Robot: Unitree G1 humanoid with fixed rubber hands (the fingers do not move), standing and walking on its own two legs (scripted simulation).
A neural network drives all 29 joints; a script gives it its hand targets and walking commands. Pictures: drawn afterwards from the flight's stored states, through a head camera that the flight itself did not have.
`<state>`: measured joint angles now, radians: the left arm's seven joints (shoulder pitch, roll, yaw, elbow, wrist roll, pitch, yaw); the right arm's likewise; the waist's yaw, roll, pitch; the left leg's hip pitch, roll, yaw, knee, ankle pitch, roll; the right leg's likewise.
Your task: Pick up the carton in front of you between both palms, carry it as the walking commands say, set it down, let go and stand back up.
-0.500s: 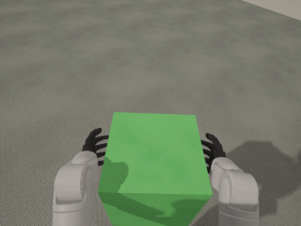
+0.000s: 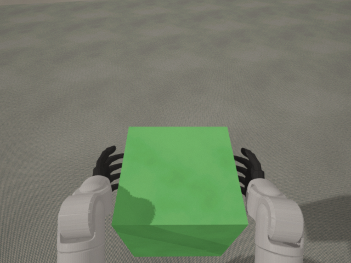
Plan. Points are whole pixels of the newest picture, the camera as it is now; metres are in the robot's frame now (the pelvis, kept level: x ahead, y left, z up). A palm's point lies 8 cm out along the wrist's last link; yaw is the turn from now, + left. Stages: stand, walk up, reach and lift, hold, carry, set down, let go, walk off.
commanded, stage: carry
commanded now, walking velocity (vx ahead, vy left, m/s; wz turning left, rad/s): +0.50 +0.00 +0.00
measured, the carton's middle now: (177, 195) +0.28 +0.00 +0.03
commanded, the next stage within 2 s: none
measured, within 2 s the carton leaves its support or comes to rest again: neither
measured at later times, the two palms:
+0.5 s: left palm (109, 92) +0.57 +0.20 +0.10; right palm (207, 84) +0.61 -0.09 +0.11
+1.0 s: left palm (119, 43) +0.90 +0.24 +0.12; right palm (191, 40) +0.95 -0.06 +0.11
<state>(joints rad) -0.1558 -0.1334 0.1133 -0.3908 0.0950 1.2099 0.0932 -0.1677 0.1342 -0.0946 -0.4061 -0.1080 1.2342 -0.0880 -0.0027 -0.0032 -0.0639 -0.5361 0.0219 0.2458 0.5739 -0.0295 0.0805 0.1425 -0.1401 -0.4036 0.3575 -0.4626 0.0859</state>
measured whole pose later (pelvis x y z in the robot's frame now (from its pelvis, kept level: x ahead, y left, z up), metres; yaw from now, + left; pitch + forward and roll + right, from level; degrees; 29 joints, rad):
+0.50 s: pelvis +0.33 +0.02 +0.01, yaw +7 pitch +4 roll -1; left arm -0.17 -0.13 0.12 -0.40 0.10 1.22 0.10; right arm -0.17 0.14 -0.10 -0.39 -0.10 1.21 -0.08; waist 0.02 0.00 -0.07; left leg 0.09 -0.03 0.09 0.20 -0.36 0.06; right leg -0.60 -0.08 -0.16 0.54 -0.01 0.01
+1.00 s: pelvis +0.66 +0.05 +0.02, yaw +8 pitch +4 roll +1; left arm -0.16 -0.13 0.10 -0.39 0.10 1.21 0.10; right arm -0.15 0.13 -0.10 -0.42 -0.11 1.22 -0.08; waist 0.00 0.01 -0.08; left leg -0.57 0.09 0.15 0.53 -0.04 0.00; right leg 0.04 -0.04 -0.20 0.21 -0.31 0.00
